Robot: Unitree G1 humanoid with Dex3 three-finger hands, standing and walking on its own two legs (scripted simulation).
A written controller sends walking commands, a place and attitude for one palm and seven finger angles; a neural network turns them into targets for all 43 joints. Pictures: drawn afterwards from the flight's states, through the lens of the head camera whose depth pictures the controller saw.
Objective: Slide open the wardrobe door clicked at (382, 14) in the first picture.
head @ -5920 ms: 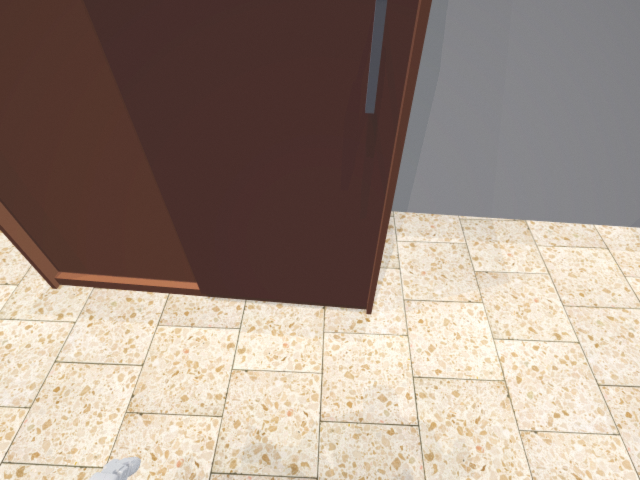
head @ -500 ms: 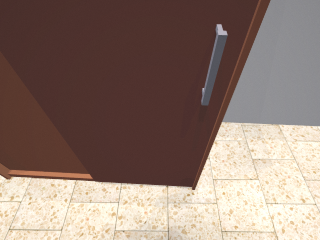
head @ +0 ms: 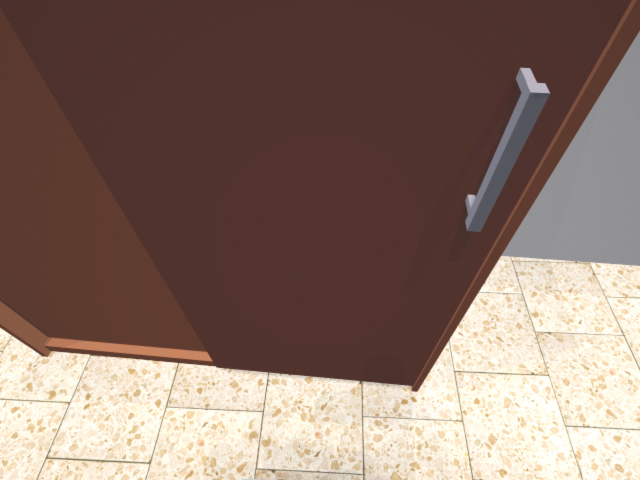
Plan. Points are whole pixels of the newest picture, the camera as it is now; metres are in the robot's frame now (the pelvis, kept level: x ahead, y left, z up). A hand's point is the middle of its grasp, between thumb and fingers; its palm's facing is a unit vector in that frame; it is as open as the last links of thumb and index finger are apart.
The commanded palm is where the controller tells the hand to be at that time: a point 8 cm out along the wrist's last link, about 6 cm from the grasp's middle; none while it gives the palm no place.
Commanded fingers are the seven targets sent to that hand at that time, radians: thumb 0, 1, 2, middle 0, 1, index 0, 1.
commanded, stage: come to a stop and stand still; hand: right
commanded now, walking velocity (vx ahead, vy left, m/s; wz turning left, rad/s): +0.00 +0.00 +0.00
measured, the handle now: (496, 159) +0.45 -0.17 +0.17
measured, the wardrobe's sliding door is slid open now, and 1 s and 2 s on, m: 0.00 0.00 0.00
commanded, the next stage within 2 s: look again from close up in 1.24 s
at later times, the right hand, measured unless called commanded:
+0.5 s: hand out of the picture +0.02 -0.12 -0.17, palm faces +0.04 +0.99 -0.17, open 7.3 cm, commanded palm none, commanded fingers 0.00 -0.90 -0.90 0.20 0.30 0.20 0.30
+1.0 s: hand out of the picture +0.04 -0.13 -0.17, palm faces +0.01 +0.97 -0.23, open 7.3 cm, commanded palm none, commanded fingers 0.00 -0.90 -0.90 0.20 0.30 0.20 0.30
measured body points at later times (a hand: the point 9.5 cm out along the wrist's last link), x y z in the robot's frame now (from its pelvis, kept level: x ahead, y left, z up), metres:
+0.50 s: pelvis +0.02 +0.05 +0.01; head +0.04 +0.04 +0.46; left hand +0.02 +0.27 -0.15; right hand +0.02 -0.17 -0.16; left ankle +0.02 +0.15 -0.74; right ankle +0.00 -0.07 -0.74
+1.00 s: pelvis +0.03 +0.05 +0.00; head +0.03 +0.06 +0.45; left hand +0.02 +0.26 -0.17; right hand +0.04 -0.18 -0.15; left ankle +0.02 +0.15 -0.74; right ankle +0.00 -0.07 -0.74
